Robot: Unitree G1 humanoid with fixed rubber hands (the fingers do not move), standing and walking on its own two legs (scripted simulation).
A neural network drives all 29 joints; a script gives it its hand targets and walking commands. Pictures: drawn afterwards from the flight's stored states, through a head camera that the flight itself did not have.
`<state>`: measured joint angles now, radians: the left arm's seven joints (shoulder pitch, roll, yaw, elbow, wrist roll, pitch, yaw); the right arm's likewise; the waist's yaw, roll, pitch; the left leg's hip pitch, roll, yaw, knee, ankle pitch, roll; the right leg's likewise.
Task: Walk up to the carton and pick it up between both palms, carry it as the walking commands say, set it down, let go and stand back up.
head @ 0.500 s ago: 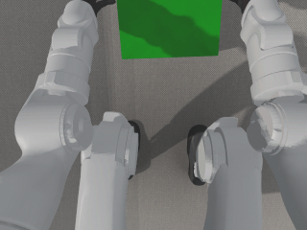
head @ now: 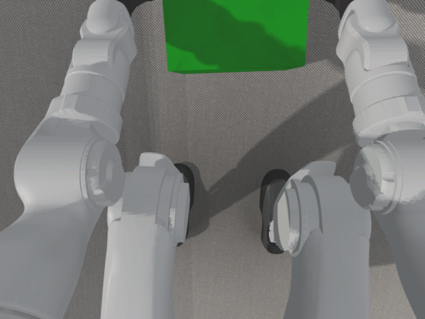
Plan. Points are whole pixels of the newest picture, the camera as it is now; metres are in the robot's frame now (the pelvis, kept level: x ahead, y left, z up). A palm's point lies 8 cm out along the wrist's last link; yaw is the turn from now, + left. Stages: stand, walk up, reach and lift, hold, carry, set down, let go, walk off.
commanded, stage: set down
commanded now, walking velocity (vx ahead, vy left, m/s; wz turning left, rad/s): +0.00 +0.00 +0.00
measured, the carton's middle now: (233, 9) +0.54 +0.01 -0.29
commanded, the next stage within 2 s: let go in 1.84 s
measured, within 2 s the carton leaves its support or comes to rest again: neither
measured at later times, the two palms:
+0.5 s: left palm out of the picture +0.53 +0.18 -0.17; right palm out of the picture +0.54 -0.18 -0.17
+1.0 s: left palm out of the picture +0.54 +0.19 -0.03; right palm out of the picture +0.56 -0.19 -0.03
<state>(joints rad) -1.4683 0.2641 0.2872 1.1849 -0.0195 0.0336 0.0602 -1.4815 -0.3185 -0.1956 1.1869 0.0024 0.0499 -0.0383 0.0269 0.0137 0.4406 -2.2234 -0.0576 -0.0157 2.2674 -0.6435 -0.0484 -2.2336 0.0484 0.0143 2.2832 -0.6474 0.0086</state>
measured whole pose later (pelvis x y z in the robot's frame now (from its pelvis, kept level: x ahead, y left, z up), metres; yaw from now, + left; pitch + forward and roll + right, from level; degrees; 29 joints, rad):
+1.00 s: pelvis -0.01 +0.00 +0.09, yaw +0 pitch +44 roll +1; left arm -1.30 0.29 0.22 0.96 -0.13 0.13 0.14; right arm -1.37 -0.40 -0.14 1.03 0.12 0.14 -0.07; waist 0.03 0.00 0.09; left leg -2.15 -0.03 0.00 1.92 -0.55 -0.02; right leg -2.16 0.03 0.02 1.94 -0.55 0.01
